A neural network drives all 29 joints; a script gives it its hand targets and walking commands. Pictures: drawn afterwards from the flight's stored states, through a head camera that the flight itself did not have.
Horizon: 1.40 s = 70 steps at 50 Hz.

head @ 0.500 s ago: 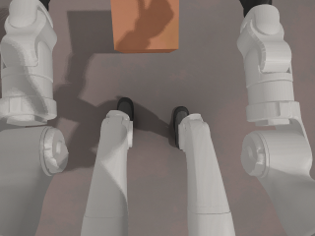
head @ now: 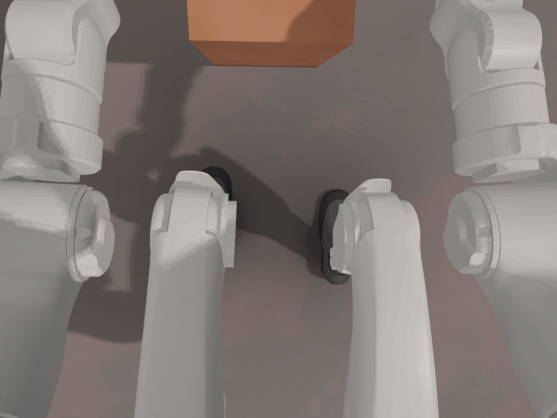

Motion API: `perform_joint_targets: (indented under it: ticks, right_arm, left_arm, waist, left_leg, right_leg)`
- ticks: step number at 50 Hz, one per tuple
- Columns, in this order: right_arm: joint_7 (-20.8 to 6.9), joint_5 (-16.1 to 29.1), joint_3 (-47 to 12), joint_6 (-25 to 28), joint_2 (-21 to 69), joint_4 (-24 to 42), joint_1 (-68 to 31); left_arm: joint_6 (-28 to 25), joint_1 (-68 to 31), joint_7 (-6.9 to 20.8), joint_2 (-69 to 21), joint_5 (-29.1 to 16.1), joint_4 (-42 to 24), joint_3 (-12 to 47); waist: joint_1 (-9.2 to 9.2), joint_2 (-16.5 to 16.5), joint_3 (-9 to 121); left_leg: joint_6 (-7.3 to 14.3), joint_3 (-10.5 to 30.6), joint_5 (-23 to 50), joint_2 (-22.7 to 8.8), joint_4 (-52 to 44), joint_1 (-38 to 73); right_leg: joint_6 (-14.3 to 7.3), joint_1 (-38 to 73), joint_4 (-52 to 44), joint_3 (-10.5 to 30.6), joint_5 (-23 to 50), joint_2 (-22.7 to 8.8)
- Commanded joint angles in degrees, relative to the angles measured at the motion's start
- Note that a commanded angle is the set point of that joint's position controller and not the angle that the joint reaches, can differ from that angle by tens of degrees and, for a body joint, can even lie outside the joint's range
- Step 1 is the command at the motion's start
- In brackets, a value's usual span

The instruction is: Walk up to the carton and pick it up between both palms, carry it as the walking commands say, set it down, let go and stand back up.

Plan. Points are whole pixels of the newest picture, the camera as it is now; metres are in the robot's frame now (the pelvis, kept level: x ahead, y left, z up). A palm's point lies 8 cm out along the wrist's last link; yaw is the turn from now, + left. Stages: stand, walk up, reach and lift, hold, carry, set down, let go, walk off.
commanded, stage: reach and lift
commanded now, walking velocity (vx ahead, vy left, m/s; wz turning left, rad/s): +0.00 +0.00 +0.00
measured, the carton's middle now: out of the picture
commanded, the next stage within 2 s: none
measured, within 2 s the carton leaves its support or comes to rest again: neither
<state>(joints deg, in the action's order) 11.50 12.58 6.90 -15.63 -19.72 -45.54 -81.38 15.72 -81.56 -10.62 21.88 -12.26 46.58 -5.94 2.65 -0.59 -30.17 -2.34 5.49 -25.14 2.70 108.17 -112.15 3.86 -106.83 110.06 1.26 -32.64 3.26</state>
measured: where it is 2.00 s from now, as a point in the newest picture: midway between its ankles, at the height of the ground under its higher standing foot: (274, 243)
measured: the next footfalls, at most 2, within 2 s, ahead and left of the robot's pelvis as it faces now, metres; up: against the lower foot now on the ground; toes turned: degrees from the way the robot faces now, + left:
none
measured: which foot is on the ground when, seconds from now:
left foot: down 0.00-1.00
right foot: down 0.00-1.00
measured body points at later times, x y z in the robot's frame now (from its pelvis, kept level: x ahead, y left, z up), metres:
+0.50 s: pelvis +0.02 +0.00 -0.08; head +0.40 +0.01 +0.14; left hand +0.56 +0.21 -0.29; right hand +0.57 -0.13 -0.29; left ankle +0.15 +0.13 -0.43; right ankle +0.12 -0.14 -0.43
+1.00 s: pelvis +0.02 +0.00 -0.09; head +0.40 +0.00 +0.14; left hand +0.56 +0.20 -0.29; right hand +0.58 -0.13 -0.29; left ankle +0.15 +0.13 -0.43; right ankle +0.12 -0.14 -0.43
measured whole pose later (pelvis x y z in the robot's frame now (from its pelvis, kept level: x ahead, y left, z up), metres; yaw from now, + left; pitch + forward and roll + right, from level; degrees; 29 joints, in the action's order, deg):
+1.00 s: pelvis +0.02 +0.00 -0.09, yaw -1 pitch +32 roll -1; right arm 9.3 12.4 1.3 -5.0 -17.7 -57.5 -83.6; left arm 3.2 -85.0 -6.1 22.3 -14.4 64.1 -5.5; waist 2.8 0.2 -30.0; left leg -2.9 3.6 -29.2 0.8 124.6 -126.9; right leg 5.1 -123.1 127.6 3.5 -36.2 6.6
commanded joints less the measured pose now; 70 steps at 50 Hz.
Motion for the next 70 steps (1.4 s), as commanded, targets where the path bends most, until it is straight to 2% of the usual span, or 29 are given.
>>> perform_joint_targets:
  ticks: [1,3,4,5,6,9,12,14,15,16,17,22,25,27,28,30,32,34,35,38,45,46,51,54,62,64,65,67,70]
  right_arm:
    - [-0.18,-0.97,1.78,3.49,-11.99,7.75,-24.39]
    - [-0.83,-0.37,0.47,4.23,-10.12,3.49,-23.45]
    - [-1.03,-1.06,1.08,4.95,-10.30,3.17,-23.78]
    - [-1.42,-1.13,0.89,5.71,-9.62,0.86,-23.05]
    - [-1.54,-1.44,1.61,6.56,-9.90,2.32,-23.47]
    - [-2.14,-1.26,0.67,8.32,-8.64,-2.71,-22.49]
    - [-2.25,-0.97,0.25,10.14,-9.07,-0.67,-22.81]
    - [-2.20,-0.55,-0.86,10.58,-8.15,-3.93,-21.36]
    - [-2.11,0.13,-1.13,11.18,-8.23,0.46,-22.74]
    - [-1.93,-0.05,-1.20,11.35,-8.69,0.01,-23.64]
    - [-1.85,0.12,-1.91,11.56,-7.90,-0.58,-23.27]
    - [-1.40,0.70,-2.63,12.79,-7.81,0.14,-23.69]
    - [-1.62,0.45,-4.46,13.53,-6.06,-2.61,-23.89]
    - [-1.42,0.18,-5.14,13.95,-5.78,-3.13,-24.15]
    - [-1.38,0.68,-5.34,14.15,-5.63,-1.91,-25.15]
    - [-1.39,0.46,-5.83,14.16,-4.54,-1.01,-25.05]
    - [-1.54,0.75,-6.35,14.07,-4.30,-0.77,-24.09]
    - [-1.87,0.60,-5.84,13.86,-4.03,-2.71,-22.30]
    - [-1.95,0.64,-5.45,13.66,-4.04,-3.82,-20.93]
    - [-2.11,0.02,-4.57,13.63,-4.43,-3.56,-19.72]
    - [-2.02,-0.96,-4.25,13.35,-4.77,-2.30,-21.70]
    - [-2.08,-1.11,-4.20,13.39,-4.79,-1.75,-21.77]
    - [-2.25,-0.31,-5.57,13.26,-2.50,-2.59,-23.80]
    - [-2.35,-0.97,-5.27,13.50,-1.92,-2.39,-24.76]
    - [-2.07,-2.96,-5.04,13.48,1.41,-6.08,-24.71]
    - [-2.26,-3.44,-5.24,13.73,3.24,-6.22,-24.41]
    - [-2.62,-2.71,-6.90,13.73,6.81,-4.66,-25.80]
    - [-2.96,-2.99,-7.40,13.74,8.78,-5.23,-27.09]
    - [-5.44,-2.06,-10.90,13.53,19.81,-4.28,-31.60]
  left_arm:
    - [-3.72,-27.29,0.15,7.43,-0.91,-10.33,0.95]
    - [-4.72,-26.69,0.55,6.63,-1.06,-6.03,1.10]
    - [-5.36,-26.34,0.76,5.60,-1.21,-5.20,1.42]
    - [-6.21,-25.50,0.90,6.26,-0.50,-2.58,0.51]
    - [-6.84,-25.49,0.83,6.11,-0.32,-3.27,0.31]
    - [-8.73,-22.96,1.22,5.48,0.45,2.40,-0.02]
    - [-10.63,-22.95,1.12,7.29,1.03,0.66,-1.27]
    - [-11.46,-21.91,1.29,7.24,1.22,3.08,-1.44]
    - [-11.84,-22.32,1.20,7.49,1.26,-0.48,-1.65]
    - [-12.04,-22.89,1.33,7.61,0.76,0.46,-1.26]
    - [-12.37,-22.59,1.48,7.39,0.65,1.43,-1.27]
    - [-14.08,-23.94,2.22,8.30,-0.55,-0.41,-0.11]
    - [-15.01,-23.33,3.43,7.18,-2.43,4.97,-0.12]
    - [-15.64,-23.43,4.16,7.40,-4.10,6.53,0.69]
    - [-15.95,-23.14,4.19,8.17,-4.01,6.43,0.35]
    - [-16.11,-21.88,4.38,8.98,-4.09,8.56,-0.07]
    - [-16.18,-21.11,4.22,9.09,-3.37,8.61,-0.65]
    - [-16.09,-20.15,4.26,8.21,-2.62,8.96,-0.27]
    - [-16.11,-19.16,4.10,9.07,-1.35,9.27,-1.30]
    - [-15.92,-19.22,4.22,7.86,-1.23,8.21,-0.97]
    - [-15.55,-21.76,4.23,8.02,-1.53,6.73,-1.04]
    - [-15.41,-21.59,4.50,6.78,-2.17,7.31,-0.55]
    - [-15.40,-22.75,4.52,5.97,-1.60,8.25,-0.19]
    - [-15.58,-24.26,4.62,4.30,-1.63,7.90,0.29]
    - [-15.77,-25.23,4.24,1.30,1.02,10.72,-0.87]
    - [-15.75,-25.24,4.57,-2.11,0.59,10.91,0.33]
    - [-15.98,-26.12,4.82,-4.31,0.50,10.34,1.36]
    - [-16.09,-28.09,5.19,-6.62,0.25,9.14,2.23]
    - [-15.40,-30.92,7.77,-18.48,-0.46,8.75,5.78]
  waist:
    - [-4.50,-4.02,117.44]
    - [-3.78,-4.12,111.65]
    - [-4.54,-3.07,110.37]
    - [-3.61,-2.57,107.03]
    - [-3.90,-2.53,108.84]
    - [-2.31,-2.24,103.70]
    - [-1.00,-1.28,106.35]
    - [0.03,-1.41,104.04]
    - [0.62,-1.59,107.05]
    - [-0.04,-0.98,107.35]
    - [0.45,-0.15,105.15]
    - [0.54,-0.95,103.95]
    - [1.36,2.09,95.76]
    - [0.83,4.71,94.54]
    - [1.81,4.75,94.66]
    - [1.54,7.14,94.92]
    - [2.54,7.11,94.25]
    - [2.65,4.72,92.16]
    - [3.60,3.19,91.66]
    - [2.54,2.07,91.54]
    - [2.28,2.92,91.91]
    - [1.16,3.16,91.68]
    - [2.98,3.35,89.85]
    - [1.49,3.71,89.29]
    - [1.63,2.91,85.29]
    - [0.40,2.71,85.25]
    - [1.28,2.94,86.03]
    - [0.68,2.94,86.44]
    - [0.99,3.59,85.19]
  left_leg:
    - [0.37,-7.79,12.94,0.51,-4.93,56.84]
    - [0.34,-8.14,11.48,-0.06,-3.82,52.76]
    - [0.36,-8.21,12.02,0.02,-3.14,51.17]
    - [0.53,-7.92,11.93,-0.23,-2.49,49.14]
    - [0.46,-8.01,13.71,-0.03,-1.86,49.76]
    - [0.32,-7.84,16.17,-0.40,0.14,46.41]
    - [0.17,-7.67,20.23,-0.55,2.72,47.80]
    - [0.00,-7.98,21.77,-0.66,4.12,45.94]
    - [0.04,-7.95,23.80,-0.61,4.88,46.97]
    - [0.03,-8.17,24.03,-0.61,5.76,46.96]
    - [0.19,-8.16,23.88,-0.69,6.17,44.76]
    - [-0.13,-8.58,25.26,-1.10,9.32,41.81]
    - [0.06,-8.83,23.10,-1.25,10.32,32.19]
    - [0.36,-9.25,22.96,-1.48,11.58,28.98]
    - [0.30,-9.54,23.03,-1.49,11.84,27.68]
    - [0.90,-9.48,22.94,-1.52,12.10,28.81]
    - [0.94,-9.55,23.17,-1.55,11.73,28.84]
    - [0.94,-9.28,24.04,-1.56,11.82,29.73]
    - [0.71,-9.45,22.84,-1.58,11.30,29.26]
    - [0.66,-9.15,22.47,-1.49,10.76,30.87]
    - [0.39,-8.98,21.61,-1.29,10.02,30.59]
    - [0.45,-8.98,21.30,-1.33,10.16,30.84]
    - [0.69,-9.03,19.87,-1.26,9.26,29.48]
    - [0.68,-8.62,19.03,-0.90,9.20,29.60]
    - [0.29,-8.66,17.84,-0.11,8.94,28.04]
    - [0.35,-8.21,18.10,0.20,8.98,28.78]
    - [0.70,-8.14,19.43,0.50,8.97,29.73]
    - [0.42,-8.58,19.11,0.79,9.27,29.86]
    - [0.80,-8.21,19.68,1.49,9.22,28.64]
  right_leg:
    - [-3.23,22.80,-7.38,-7.82,11.40,2.07]
    - [-3.17,19.48,-6.42,-7.35,10.02,1.71]
    - [-3.15,18.77,-6.14,-7.32,10.15,1.82]
    - [-2.94,16.66,-5.13,-7.15,9.59,1.77]
    - [-2.83,17.80,-4.56,-7.42,11.31,2.03]
    - [-2.12,13.27,-2.05,-7.79,11.76,2.04]
    - [-1.59,13.60,0.10,-7.83,14.24,2.18]
    - [-1.40,12.40,1.47,-7.55,15.11,2.20]
    - [-1.39,14.24,2.09,-7.33,17.21,2.34]
    - [-1.22,14.26,2.88,-7.49,17.16,2.37]
    - [-1.13,13.30,3.24,-7.20,17.08,2.22]
    - [-1.07,13.49,5.78,-6.08,19.36,2.01]
    - [-1.10,14.03,6.94,-5.13,19.22,1.56]
    - [-0.80,16.67,7.66,-4.68,20.83,1.35]
    - [-0.72,17.64,8.10,-4.32,22.05,1.39]
    - [-0.07,17.72,7.99,-4.76,21.61,1.35]
    - [-0.03,17.08,8.14,-4.88,21.88,1.58]
    - [-0.23,14.17,8.14,-4.90,21.52,1.80]
    - [-0.23,13.89,8.05,-4.96,20.81,1.86]
    - [-0.50,12.92,7.86,-5.19,19.78,1.92]
    - [-0.44,12.84,7.44,-5.55,19.31,1.83]
    - [-0.53,12.49,6.84,-5.51,18.81,1.76]
    - [-0.53,12.44,6.36,-5.18,17.77,1.94]
    - [-0.51,11.70,6.50,-5.42,16.86,2.02]
    - [-0.44,11.67,5.46,-4.86,16.16,2.69]
    - [-0.54,11.69,5.69,-5.08,16.43,2.91]
    - [-0.49,12.23,5.69,-4.93,17.36,3.24]
    - [-0.55,12.46,5.95,-5.12,17.38,3.43]
    - [-0.61,12.51,6.65,-5.26,18.46,4.12]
